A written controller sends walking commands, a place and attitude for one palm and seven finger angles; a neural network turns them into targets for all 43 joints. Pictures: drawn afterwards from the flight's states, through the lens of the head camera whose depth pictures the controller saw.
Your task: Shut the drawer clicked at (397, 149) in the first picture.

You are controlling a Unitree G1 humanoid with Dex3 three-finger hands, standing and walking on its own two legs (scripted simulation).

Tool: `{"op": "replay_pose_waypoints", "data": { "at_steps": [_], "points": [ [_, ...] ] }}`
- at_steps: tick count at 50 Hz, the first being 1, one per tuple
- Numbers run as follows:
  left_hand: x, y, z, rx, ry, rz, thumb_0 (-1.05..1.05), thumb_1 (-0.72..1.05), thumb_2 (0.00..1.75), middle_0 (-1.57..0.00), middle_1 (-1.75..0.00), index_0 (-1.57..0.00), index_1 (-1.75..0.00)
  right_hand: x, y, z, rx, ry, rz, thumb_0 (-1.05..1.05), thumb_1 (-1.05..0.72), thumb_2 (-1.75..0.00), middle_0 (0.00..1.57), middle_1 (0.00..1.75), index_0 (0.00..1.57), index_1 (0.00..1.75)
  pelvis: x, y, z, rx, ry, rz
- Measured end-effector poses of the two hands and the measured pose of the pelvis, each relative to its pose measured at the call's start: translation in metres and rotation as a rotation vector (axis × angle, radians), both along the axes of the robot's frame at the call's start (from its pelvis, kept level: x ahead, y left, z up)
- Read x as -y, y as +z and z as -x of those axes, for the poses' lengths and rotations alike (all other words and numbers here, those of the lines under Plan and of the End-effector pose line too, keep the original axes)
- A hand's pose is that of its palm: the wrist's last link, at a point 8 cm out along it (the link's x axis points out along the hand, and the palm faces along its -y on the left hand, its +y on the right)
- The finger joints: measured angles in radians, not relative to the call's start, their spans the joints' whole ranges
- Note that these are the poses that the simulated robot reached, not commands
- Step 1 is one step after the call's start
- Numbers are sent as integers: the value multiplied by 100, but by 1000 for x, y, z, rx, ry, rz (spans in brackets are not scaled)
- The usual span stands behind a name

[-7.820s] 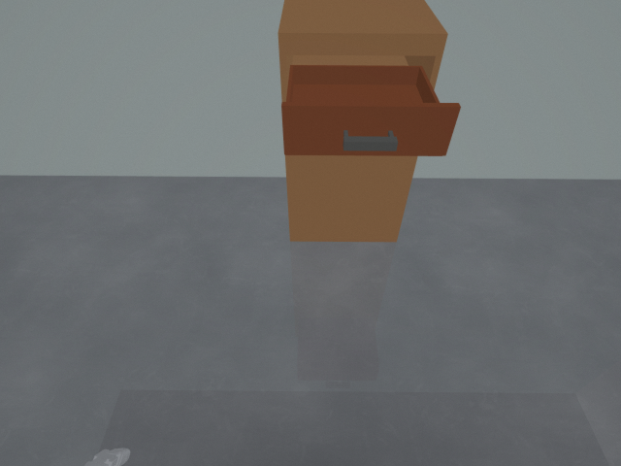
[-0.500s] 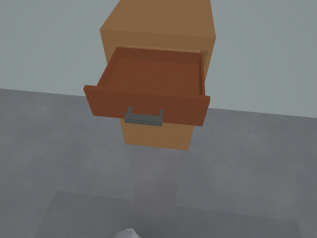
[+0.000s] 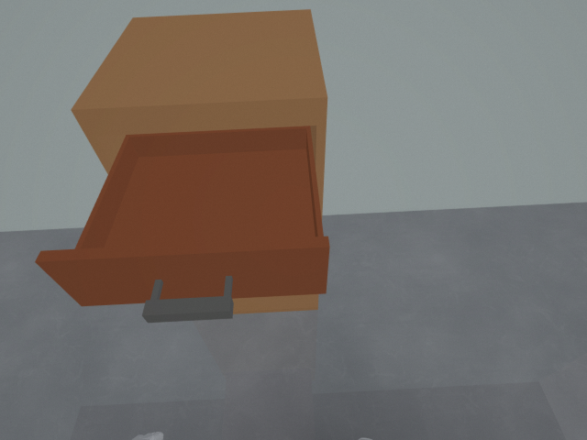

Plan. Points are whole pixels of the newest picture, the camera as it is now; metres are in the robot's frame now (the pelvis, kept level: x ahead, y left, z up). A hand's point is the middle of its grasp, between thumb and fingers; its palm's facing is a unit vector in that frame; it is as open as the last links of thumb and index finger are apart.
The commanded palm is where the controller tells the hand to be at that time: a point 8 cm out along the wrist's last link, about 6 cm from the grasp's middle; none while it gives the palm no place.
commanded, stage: come to a stop and stand still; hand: left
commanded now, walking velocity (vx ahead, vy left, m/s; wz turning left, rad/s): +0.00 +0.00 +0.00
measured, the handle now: (191, 296) +0.33 +0.18 -0.02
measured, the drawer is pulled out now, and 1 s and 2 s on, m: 0.30 0.30 0.30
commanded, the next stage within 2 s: look again from close up in 1.54 s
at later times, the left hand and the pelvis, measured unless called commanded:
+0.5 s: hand out of the picture +0.06 +0.19 -0.17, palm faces +0.09 -0.97 -0.23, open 7.3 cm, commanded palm none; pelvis +0.02 +0.01 +0.01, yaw +2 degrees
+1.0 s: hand out of the picture +0.01 +0.23 -0.16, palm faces +0.08 -0.97 -0.23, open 7.4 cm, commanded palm none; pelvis +0.02 +0.05 +0.01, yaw +1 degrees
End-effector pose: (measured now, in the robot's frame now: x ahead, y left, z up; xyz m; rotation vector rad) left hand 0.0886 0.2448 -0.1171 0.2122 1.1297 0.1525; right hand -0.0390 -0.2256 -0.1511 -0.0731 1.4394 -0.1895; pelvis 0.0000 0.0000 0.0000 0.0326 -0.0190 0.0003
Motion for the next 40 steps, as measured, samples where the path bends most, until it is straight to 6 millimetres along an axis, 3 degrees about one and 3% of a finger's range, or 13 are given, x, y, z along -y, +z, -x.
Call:
{"op": "replay_pose_waypoints", "data": {
  "at_steps": [3, 7, 15, 21, 26, 34, 40],
  "points": [
    [19, 0, -11, -9, 3, -1, 0, 91, 90, -20, -30, -20, -30, 12, -5, -7, -60, -3, -16, 0, -92, -90, 20, 30, 20, 30, 12, 0, -15, 3, 7, 15],
    [38, 5, -5, -69, 49, 5, -1, 92, 90, -20, -30, -20, -30, 23, 4, -38, -46, 16, -10, 0, -91, -90, 20, 30, 20, 30, 22, 11, -30, 0, 8, 11],
    [38, 5, 5, -141, 88, -6, -1, 93, 90, -21, -30, -20, -30, 21, 9, -103, 43, 66, -14, 0, -91, -90, 20, 30, 20, 30, 25, 16, -38, -13, 14, 9],
    [23, -5, 23, -165, 114, 14, 0, 91, 90, -21, -30, -20, -30, 16, 18, -131, 122, 103, 31, 0, -93, -90, 20, 30, 20, 30, 11, 14, -28, -20, 16, 11],
    [2, -20, 40, -171, 114, 27, 0, 91, 90, -21, -30, -20, -30, 2, 24, -134, 208, 111, 73, 0, -92, -90, 20, 30, 20, 30, -11, 5, -19, -3, 27, 28],
    [-34, -12, 60, -143, 83, 4, 0, 90, 90, -20, -30, -20, -30, -38, 22, -119, 299, 99, 33, 0, -91, -90, 20, 30, 20, 30, -41, 3, -9, 36, -4, 26],
    [-45, -7, 79, -154, 109, -18, 0, 90, 90, -20, -30, -20, -30, -44, 14, -105, 255, 114, 15, 0, -93, -90, 20, 30, 20, 30, -47, 3, -5, 39, 10, 15]
  ]
}}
